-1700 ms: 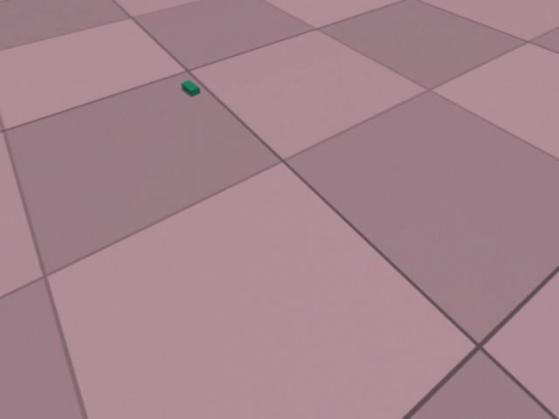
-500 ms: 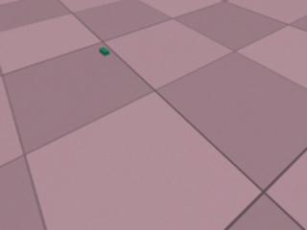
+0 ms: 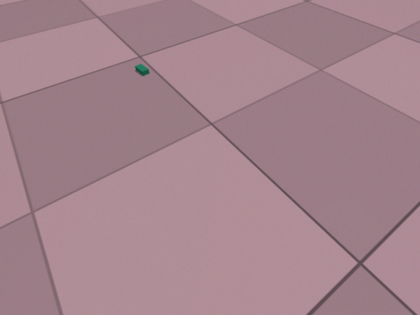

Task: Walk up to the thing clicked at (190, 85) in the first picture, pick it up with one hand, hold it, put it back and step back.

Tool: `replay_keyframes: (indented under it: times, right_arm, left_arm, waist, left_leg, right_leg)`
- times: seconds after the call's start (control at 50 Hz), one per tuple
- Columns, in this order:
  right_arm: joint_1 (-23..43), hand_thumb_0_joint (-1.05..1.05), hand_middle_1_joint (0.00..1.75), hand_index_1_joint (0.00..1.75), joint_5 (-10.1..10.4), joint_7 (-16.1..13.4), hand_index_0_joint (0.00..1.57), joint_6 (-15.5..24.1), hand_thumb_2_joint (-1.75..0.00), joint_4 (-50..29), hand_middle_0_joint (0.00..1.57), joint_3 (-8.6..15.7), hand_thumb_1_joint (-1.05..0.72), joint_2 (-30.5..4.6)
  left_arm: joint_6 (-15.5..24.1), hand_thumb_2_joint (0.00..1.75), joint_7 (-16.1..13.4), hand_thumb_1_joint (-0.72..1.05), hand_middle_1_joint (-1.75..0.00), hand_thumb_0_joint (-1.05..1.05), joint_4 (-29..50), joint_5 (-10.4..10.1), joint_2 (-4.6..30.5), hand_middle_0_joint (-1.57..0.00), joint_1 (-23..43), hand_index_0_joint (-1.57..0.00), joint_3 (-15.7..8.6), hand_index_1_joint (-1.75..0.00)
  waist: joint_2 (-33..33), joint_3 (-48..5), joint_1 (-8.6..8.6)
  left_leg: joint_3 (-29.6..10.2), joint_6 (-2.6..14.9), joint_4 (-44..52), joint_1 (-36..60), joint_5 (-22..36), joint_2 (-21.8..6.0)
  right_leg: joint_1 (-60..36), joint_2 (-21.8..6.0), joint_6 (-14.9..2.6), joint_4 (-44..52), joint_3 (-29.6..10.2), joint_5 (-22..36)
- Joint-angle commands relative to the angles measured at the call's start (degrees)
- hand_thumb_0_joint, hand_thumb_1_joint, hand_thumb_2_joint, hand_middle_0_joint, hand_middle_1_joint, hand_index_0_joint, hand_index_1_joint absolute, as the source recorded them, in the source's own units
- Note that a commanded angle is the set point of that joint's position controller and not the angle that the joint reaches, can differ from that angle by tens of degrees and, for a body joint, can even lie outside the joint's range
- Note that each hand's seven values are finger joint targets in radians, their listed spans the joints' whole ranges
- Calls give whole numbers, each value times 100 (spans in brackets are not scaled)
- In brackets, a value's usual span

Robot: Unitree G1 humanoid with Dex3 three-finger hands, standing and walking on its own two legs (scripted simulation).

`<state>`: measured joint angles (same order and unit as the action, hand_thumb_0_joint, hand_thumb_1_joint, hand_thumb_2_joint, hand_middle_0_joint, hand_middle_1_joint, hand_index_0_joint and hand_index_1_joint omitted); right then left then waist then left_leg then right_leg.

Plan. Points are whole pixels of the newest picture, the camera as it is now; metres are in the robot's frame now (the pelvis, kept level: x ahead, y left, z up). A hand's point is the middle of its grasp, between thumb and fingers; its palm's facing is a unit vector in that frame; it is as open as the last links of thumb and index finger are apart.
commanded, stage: stand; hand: left
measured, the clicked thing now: (142, 69) +2.20 +0.60 -0.76
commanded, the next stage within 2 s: walk up in 0.72 s
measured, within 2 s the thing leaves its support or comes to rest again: neither
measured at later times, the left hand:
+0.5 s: hand out of the picture +0.07 +0.25 -0.16, palm faces -0.03 -0.94 -0.35, open 7.4 cm
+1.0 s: hand out of the picture +0.11 +0.35 -0.15, palm faces -0.16 -0.88 -0.45, open 7.4 cm
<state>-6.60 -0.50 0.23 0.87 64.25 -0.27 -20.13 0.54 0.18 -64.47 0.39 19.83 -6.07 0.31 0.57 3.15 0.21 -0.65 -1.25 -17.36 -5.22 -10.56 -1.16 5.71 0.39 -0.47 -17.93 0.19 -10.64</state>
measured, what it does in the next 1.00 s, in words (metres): lifts its left foot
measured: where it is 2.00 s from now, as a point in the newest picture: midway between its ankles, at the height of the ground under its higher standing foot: (175, 248)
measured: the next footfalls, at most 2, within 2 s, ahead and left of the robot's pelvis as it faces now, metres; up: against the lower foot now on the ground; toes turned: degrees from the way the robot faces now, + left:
left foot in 1.04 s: +0.13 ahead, +0.23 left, +0.00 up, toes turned -11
right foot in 1.38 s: +0.34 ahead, -0.03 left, +0.00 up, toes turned -26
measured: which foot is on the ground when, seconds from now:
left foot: down 0.00-0.80, up 0.82-1.00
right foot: down 0.00-1.00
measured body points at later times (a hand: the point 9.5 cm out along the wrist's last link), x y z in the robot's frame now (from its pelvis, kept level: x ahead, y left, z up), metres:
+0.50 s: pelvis +0.00 +0.00 +0.00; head +0.01 +0.00 +0.45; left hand +0.08 +0.30 -0.13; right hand +0.07 -0.30 -0.14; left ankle -0.01 +0.13 -0.75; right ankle -0.01 -0.11 -0.75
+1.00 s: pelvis +0.04 +0.06 -0.02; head +0.07 +0.03 +0.43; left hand +0.12 +0.39 -0.12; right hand +0.12 -0.30 -0.12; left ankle +0.05 +0.21 -0.74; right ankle -0.01 -0.11 -0.75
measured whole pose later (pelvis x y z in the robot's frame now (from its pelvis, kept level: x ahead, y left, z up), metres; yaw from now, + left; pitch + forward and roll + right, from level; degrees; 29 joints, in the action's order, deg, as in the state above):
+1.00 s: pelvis +0.04 +0.06 -0.02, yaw -8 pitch +3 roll -1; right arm -7.2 -3.3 6.9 0.3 51.0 6.5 -28.1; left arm 3.6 1.4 -57.8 1.0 24.7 -15.4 -2.5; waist 4.0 0.9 0.8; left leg -7.0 0.1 -40.3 -21.1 -27.5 -1.4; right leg 14.2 -0.2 -0.2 -29.0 -8.1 -18.7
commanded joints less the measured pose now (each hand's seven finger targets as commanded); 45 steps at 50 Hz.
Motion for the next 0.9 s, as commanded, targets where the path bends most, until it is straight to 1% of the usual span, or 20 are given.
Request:
replay_keyframes:
  times: [0.0,0.04,0.08,0.14,0.2,0.32,0.36,0.48,0.5,0.6,0.68,0.7,0.72,0.74,0.76,0.78,0.8,0.82,0.84,0.88]
  right_arm:
    - [159,0,30,30,6,-97,20,98,-90,-349,20,219,-90,-1212]
    - [162,0,30,30,9,-95,20,101,-90,-340,20,206,-90,-1167]
    - [113,0,30,30,8,-88,20,95,-90,-322,20,206,-90,-1173]
    - [175,0,30,30,6,-90,20,94,-90,-345,20,228,-90,-1196]
    - [129,0,30,30,-5,-89,20,110,-90,-333,20,225,-90,-1204]
    - [161,0,30,30,14,-82,20,94,-90,-334,20,230,-90,-1158]
    - [129,0,30,30,7,-84,20,87,-90,-337,20,236,-90,-1173]
    - [173,0,30,30,13,-85,20,103,-90,-327,20,244,-90,-1213]
    - [148,0,30,30,4,-80,20,89,-90,-327,20,235,-90,-1150]
    - [122,0,30,30,4,-82,20,91,-90,-304,20,235,-90,-1189]
    - [140,0,30,30,1,-84,20,94,-90,-326,20,244,-90,-1172]
    - [454,0,30,30,-291,211,20,206,-90,-1246,20,854,-90,-2195]
    - [560,0,30,30,-306,331,20,151,-90,-1299,20,831,-90,-1988]
    - [546,0,30,30,-313,393,20,120,-90,-1410,20,812,-90,-1847]
    - [535,0,30,30,-253,452,20,88,-90,-1560,20,779,-90,-1625]
    - [577,0,30,30,-255,522,20,64,-90,-1680,20,772,-90,-1479]
    - [606,0,30,30,-273,579,20,56,-90,-1818,20,786,-90,-1408]
    - [591,0,30,30,-275,612,20,65,-90,-1953,20,801,-90,-1416]
    - [512,0,30,30,-238,621,20,90,-90,-2015,20,793,-90,-1453]
    - [668,0,30,30,-246,620,20,134,-90,-2125,20,817,-90,-1581]
  left_arm:
    - [147,90,-74,90,-30,0,349,2,1232,-20,151,-20,-232,-30]
    - [145,90,-77,90,-30,0,328,-3,1256,-20,152,-20,-237,-30]
    - [149,90,-78,90,-30,0,324,-2,1269,-20,150,-20,-234,-30]
    - [151,90,-80,90,-30,0,332,8,1262,-20,153,-20,-233,-30]
    - [152,90,-76,90,-30,0,351,-3,1263,-20,145,-20,-244,-30]
    - [152,90,-86,90,-30,0,336,3,1262,-20,146,-20,-230,-30]
    - [163,90,-91,90,-30,0,347,4,1281,-20,148,-20,-238,-30]
    - [158,90,-90,90,-30,0,340,5,1235,-20,117,-20,-229,-30]
    - [160,90,-96,90,-30,0,334,5,1273,-20,138,-20,-231,-30]
    - [140,90,-80,90,-30,0,319,-9,1251,-20,102,-20,-236,-30]
    - [147,90,-86,90,-30,0,341,8,1268,-20,155,-20,-244,-30]
    - [226,90,36,90,-30,0,670,-29,2219,-20,-653,-20,-583,-30]
    - [242,90,84,90,-30,0,596,-2,2141,-20,-589,-20,-566,-30]
    - [239,90,91,90,-30,0,653,37,2100,-20,-490,-20,-595,-30]
    - [273,90,87,90,-30,0,795,61,2154,-20,-191,-20,-643,-30]
    - [325,90,55,90,-30,0,880,65,2212,-20,-49,-20,-661,-30]
    - [375,90,30,90,-30,0,929,95,2281,-20,-75,-20,-682,-30]
    - [428,90,6,90,-30,0,934,82,2335,-20,-359,-20,-698,-30]
    - [475,90,-10,90,-30,0,981,59,2394,-20,-511,-20,-709,-30]
    - [502,90,-17,90,-30,0,1066,33,2457,-20,-683,-20,-743,-30]
  waist:
    - [-13,-608,-8]
    - [-63,-472,-3]
    - [-92,-491,-17]
    - [-110,-530,-2]
    - [-4,-562,-4]
    - [-120,-477,-14]
    - [-139,-572,-24]
    - [-21,-527,-2]
    - [-141,-468,-22]
    - [-3,-367,-8]
    - [-93,-481,-20]
    - [608,-772,39]
    - [427,-395,4]
    - [220,-122,-64]
    - [-171,-6,-156]
    - [-631,86,-163]
    - [-984,43,-119]
    - [-1030,-130,-62]
    - [-1095,-326,-48]
    - [-985,-578,82]
  left_leg:
    - [-433,249,111,145,1096,-662]
    - [-466,222,174,90,1019,-651]
    - [-456,243,186,67,916,-653]
    - [-453,235,156,135,1083,-652]
    - [-424,244,166,148,1027,-662]
    - [-459,226,188,63,999,-650]
    - [-434,248,184,113,954,-647]
    - [-460,251,168,136,1069,-667]
    - [-455,232,197,42,987,-640]
    - [-444,233,259,32,806,-634]
    - [-464,245,229,80,886,-653]
    - [-116,513,-848,411,-2174,-464]
    - [-123,624,-1181,67,-2742,-368]
    - [-170,621,-1395,-278,-2831,-254]
    - [-344,631,-1618,-904,-2485,-233]
    - [-472,553,-2143,-1256,-1784,-130]
    - [-666,454,-2703,-1713,-1376,-139]
    - [-923,369,-2869,-2203,-1284,-229]
    - [-1072,267,-2882,-2726,-1347,-284]
    - [-1039,118,-2799,-3023,-1562,-245]
  right_leg:
    - [-134,-806,-115,186,-556,1221]
    - [-59,-777,-115,215,-535,1101]
    - [-106,-786,-105,244,-547,1040]
    - [-97,-780,-115,213,-533,1194]
    - [-122,-803,-120,214,-568,1140]
    - [-126,-790,-110,256,-535,1102]
    - [-133,-789,-106,257,-545,1127]
    - [-139,-795,-103,233,-550,1212]
    - [-126,-785,-101,260,-524,1138]
    - [-37,-771,-105,285,-559,885]
    - [-95,-784,-121,238,-553,967]
    - [882,-942,-488,-252,-1348,-1708]
    - [1569,-1039,-521,-32,-1703,-2623]
    - [1886,-1131,-576,129,-2016,-3005]
    - [1728,-1271,-651,208,-2325,-3182]
    - [1722,-1461,-807,351,-2790,-3217]
    - [1395,-1550,-988,405,-3067,-2899]
    - [831,-1649,-1172,404,-3356,-2756]
    - [184,-1708,-1290,313,-3478,-2612]
    - [-305,-1802,-1392,308,-3563,-2545]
